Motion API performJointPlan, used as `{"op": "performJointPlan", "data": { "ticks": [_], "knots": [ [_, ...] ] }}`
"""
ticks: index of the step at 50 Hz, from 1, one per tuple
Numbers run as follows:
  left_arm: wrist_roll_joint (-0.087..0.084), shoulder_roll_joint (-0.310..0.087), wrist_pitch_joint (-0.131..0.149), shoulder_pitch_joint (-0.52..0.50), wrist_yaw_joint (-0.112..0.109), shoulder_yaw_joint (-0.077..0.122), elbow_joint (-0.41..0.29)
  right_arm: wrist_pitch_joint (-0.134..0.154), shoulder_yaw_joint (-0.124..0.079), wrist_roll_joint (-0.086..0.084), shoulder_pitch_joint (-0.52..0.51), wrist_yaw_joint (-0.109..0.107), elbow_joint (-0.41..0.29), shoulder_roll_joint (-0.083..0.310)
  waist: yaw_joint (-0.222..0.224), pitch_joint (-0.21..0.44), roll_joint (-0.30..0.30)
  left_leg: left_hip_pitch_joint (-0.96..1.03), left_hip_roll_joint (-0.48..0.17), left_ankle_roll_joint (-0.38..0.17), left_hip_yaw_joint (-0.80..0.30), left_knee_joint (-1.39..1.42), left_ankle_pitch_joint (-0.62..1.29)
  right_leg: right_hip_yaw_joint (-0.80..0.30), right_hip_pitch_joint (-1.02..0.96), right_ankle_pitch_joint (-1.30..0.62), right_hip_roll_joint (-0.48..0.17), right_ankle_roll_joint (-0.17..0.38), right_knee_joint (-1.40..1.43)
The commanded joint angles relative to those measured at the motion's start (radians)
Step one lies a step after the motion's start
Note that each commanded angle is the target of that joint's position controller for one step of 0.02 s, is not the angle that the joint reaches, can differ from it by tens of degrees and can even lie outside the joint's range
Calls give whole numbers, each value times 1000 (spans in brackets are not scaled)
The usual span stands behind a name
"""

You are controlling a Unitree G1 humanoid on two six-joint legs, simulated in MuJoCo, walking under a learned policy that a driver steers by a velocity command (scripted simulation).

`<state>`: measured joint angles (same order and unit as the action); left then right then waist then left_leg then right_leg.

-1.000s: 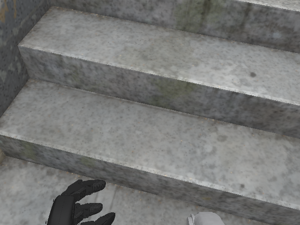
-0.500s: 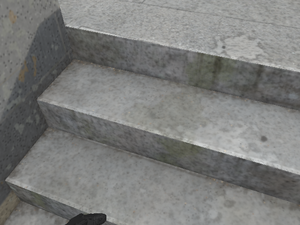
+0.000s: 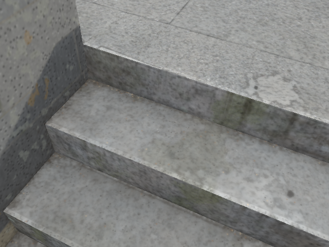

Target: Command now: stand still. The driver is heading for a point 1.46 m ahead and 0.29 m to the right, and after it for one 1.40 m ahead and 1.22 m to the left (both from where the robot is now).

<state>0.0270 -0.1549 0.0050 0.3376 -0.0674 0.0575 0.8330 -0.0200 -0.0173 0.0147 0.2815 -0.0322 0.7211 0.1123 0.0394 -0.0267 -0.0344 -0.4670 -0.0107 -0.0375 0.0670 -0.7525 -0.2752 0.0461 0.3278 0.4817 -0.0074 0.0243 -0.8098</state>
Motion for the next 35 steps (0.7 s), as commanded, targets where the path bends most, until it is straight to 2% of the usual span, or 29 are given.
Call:
{"op": "performJointPlan", "data": {
  "ticks": [1, 2, 5, 7, 9, 10, 12, 13, 15, 16, 19, 21, 25, 27, 28, 30, 32, 35],
  "knots": [
    [-40, -62, -2, 38, 13, 11, -26, 40, 10, 16, 103, -23, -54, 14, -48, 69, 258, 271, -302, -141, -543, 523, -35, -98, 121, 52, -24, -18, 20],
    [-42, -47, -9, 42, 16, 6, -13, 41, 9, 21, 94, -27, -45, 31, -39, 40, 226, 258, -275, -146, -482, 515, -19, -108, 104, 43, -28, -20, 49],
    [-17, -27, -15, 55, 23, 0, 20, 46, 1, 16, 108, -36, -17, 72, -20, 25, 141, 290, -187, -106, -336, 517, -51, -82, 53, -28, -13, -19, 153],
    [-2, -24, -2, 83, 24, 0, 40, 57, 3, 6, 135, -35, -1, 57, -21, 18, 135, 282, -166, -91, -272, 504, -20, -71, 1, -104, -11, -20, 249],
    [-5, -23, 1, 99, 19, -2, 59, 59, -7, 0, 139, -25, 5, 60, -11, -5, 109, 201, -140, -66, -226, 527, -117, -58, -103, -226, -12, -23, 343],
    [-4, -23, -1, 96, 18, -7, 66, 58, -8, -2, 121, -18, 6, 58, -8, -21, 115, 172, -129, -58, -214, 541, -166, -67, -125, -263, -28, -24, 374],
    [-7, -53, 7, 113, 16, -7, 72, 56, -12, -7, 107, -5, 8, 54, -12, -50, 121, 137, -116, -48, -209, 544, -195, -110, -138, -239, -68, -11, 436],
    [-5, -76, 5, 102, 13, -1, 79, 58, -10, -15, 121, -5, 19, 42, -32, -80, 50, 176, -92, -39, -177, 549, -142, -109, -60, -206, -65, -16, 417],
    [-6, -61, 11, 89, 13, -7, 88, 63, -14, -3, 143, -10, 43, 50, -37, -72, 26, 258, -86, -40, -151, 503, 5, -120, -33, -243, -80, -16, 456],
    [-9, -62, 13, 82, 11, -9, 95, 65, -15, -2, 139, -12, 49, 57, -43, -61, 10, 292, -87, -41, -141, 476, 98, -121, -35, -286, -82, -10, 461],
    [-21, -63, 21, 98, 7, -12, 116, 67, -20, -2, 145, -15, 67, 69, -49, 4, 33, 360, -89, -37, -121, 437, 264, -118, -71, -373, -93, 4, 462],
    [-18, -59, 22, 105, 5, -17, 125, 66, -18, -6, 151, -17, 82, 68, -50, 23, 36, 374, -92, -34, -110, 424, 309, -114, -90, -410, -95, 6, 459],
    [-19, -56, 22, 120, 0, -25, 137, 57, -11, -3, 156, -19, 105, 73, -44, 25, 52, 364, -96, -25, -94, 406, 349, -113, -115, -465, -101, 13, 457],
    [-21, -47, 20, 138, -3, -30, 148, 51, -8, -2, 175, -20, 121, 67, -43, 22, 46, 366, -96, -25, -94, 406, 333, -106, -115, -469, -102, 18, 455],
    [-17, -53, 21, 127, -5, -32, 147, 51, -8, -5, 161, -21, 121, 74, -46, 16, 35, 353, -99, -21, -87, 399, 338, -112, -122, -481, -100, 17, 457],
    [-12, -54, 28, 121, -4, -33, 148, 51, -6, -2, 155, -20, 132, 78, -48, 9, 24, 349, -101, -19, -88, 403, 353, -111, -130, -518, -101, 24, 461],
    [-14, -57, 30, 130, -5, -37, 148, 51, -3, -7, 168, -23, 158, 75, -50, 19, 25, 349, -99, -21, -80, 395, 335, -112, -150, -554, -103, 33, 461],
    [-14, -52, 29, 130, -5, -41, 150, 45, 1, -6, 162, -22, 180, 75, -50, -3, 27, 328, -101, -15, -78, 401, 301, -113, -152, -540, -102, 38, 466]
  ]
}}
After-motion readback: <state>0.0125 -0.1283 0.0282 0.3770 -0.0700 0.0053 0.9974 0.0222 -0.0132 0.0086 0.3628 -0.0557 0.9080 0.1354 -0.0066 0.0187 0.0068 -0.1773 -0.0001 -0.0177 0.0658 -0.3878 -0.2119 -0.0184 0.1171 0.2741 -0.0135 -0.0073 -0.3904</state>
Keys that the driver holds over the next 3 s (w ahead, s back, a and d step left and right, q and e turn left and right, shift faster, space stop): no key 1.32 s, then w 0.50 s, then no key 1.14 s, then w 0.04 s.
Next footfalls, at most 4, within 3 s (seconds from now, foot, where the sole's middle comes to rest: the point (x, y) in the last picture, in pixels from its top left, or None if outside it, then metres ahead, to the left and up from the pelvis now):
0.22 right None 0.08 -0.14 -0.74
2.02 right None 0.43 -0.09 -0.57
2.50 left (145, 226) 0.50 0.09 -0.57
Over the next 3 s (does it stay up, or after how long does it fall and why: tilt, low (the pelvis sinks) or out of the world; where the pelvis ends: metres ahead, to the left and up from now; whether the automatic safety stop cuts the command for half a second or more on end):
stays up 0.44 0.00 0.21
